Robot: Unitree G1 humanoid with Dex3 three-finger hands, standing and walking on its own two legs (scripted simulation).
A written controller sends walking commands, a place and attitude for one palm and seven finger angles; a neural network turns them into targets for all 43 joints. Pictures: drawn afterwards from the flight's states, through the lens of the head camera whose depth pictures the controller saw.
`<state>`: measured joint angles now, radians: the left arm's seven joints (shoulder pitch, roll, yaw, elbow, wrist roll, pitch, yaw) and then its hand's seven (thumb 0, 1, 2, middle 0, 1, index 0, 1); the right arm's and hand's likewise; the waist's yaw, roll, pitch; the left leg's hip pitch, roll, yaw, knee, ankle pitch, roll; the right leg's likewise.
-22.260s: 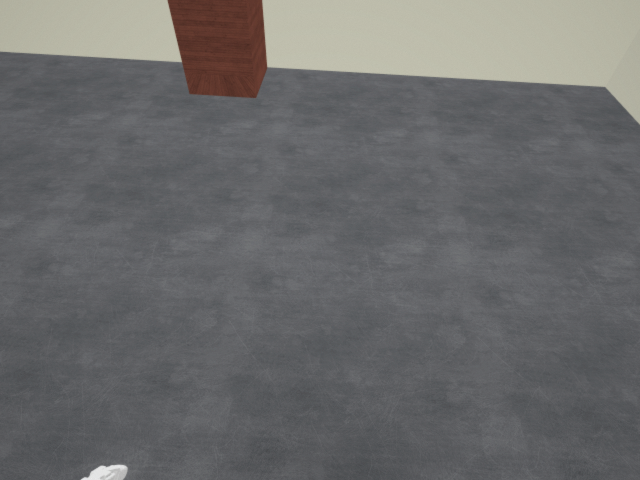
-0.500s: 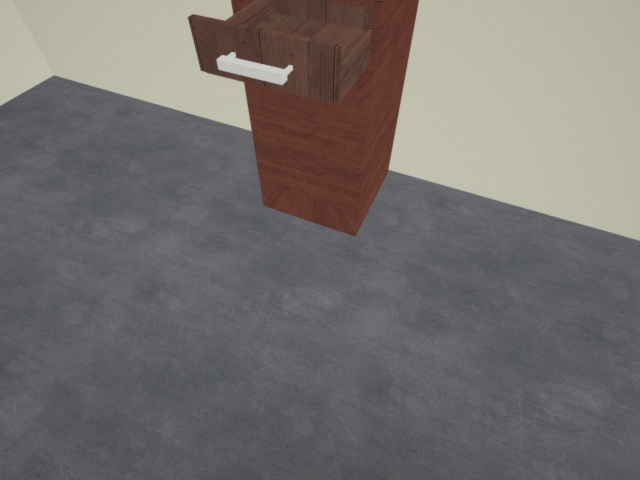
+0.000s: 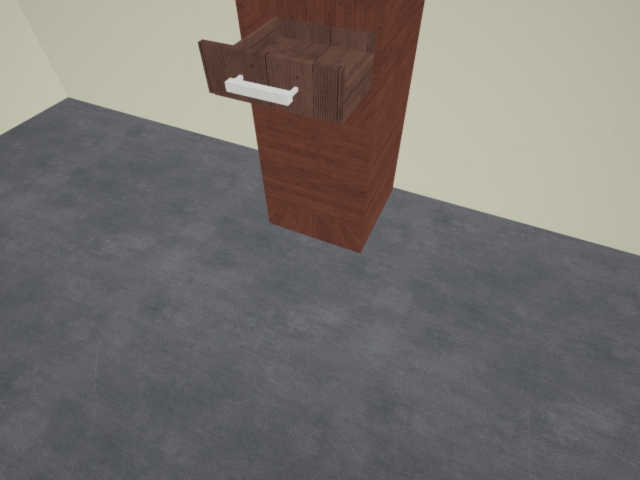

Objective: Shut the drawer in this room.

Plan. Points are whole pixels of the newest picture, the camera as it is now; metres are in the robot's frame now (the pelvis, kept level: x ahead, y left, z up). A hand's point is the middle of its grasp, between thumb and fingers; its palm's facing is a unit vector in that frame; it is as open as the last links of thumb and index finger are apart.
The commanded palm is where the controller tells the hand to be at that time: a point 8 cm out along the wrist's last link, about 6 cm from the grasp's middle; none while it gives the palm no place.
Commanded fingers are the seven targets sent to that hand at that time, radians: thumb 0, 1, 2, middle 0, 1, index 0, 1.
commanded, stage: look at it before walking up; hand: left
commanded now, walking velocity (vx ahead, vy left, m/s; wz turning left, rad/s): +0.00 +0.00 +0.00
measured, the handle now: (262, 87) +0.95 +0.21 +0.02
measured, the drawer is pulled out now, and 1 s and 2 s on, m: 0.22 0.22 0.22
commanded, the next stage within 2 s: walk to a spot facing it in 0.38 s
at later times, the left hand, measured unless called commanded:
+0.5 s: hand out of the picture +0.00 +0.15 -0.17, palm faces +0.03 -0.98 -0.19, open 7.3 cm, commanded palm none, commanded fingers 0.00 0.90 0.90 -0.20 -0.30 -0.20 -0.30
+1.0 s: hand out of the picture +0.06 +0.23 -0.17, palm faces +0.25 -0.94 -0.25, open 7.4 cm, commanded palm none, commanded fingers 0.00 0.90 0.90 -0.20 -0.30 -0.20 -0.30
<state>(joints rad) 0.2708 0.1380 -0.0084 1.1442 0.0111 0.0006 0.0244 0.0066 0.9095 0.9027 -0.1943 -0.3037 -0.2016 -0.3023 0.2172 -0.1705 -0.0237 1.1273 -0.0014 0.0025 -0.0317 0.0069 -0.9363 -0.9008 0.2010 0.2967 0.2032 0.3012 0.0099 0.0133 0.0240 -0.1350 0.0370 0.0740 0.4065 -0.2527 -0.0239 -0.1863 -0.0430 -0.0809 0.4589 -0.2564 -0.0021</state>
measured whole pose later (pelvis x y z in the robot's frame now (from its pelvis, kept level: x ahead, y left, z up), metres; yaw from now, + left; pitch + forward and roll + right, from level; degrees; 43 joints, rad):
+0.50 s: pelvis +0.00 -0.02 +0.00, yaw +0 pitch +0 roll +0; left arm 0.28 0.14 0.00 1.14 0.01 -0.01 0.03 0.01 0.92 0.90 -0.20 -0.30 -0.20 -0.30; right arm 0.30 -0.12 -0.01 1.17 0.00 0.00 -0.03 0.00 -0.91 -0.90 0.20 0.30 0.20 0.30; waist 0.00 0.01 0.03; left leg -0.13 0.07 0.06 0.39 -0.25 -0.05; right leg -0.18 -0.01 -0.10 0.43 -0.25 -0.03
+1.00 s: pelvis +0.00 +0.00 +0.00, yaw +14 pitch +3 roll +0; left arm 0.11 0.24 0.07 0.93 0.01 0.04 0.01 0.01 0.91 0.90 -0.19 -0.30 -0.20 -0.30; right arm 0.22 -0.19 -0.06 0.98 -0.02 0.02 -0.01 0.00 -0.91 -0.90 0.20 0.30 0.20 0.30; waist -0.02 -0.02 0.07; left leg -0.29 -0.01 -0.03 0.47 -0.23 0.01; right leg -0.47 -0.06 -0.03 1.00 -0.44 0.07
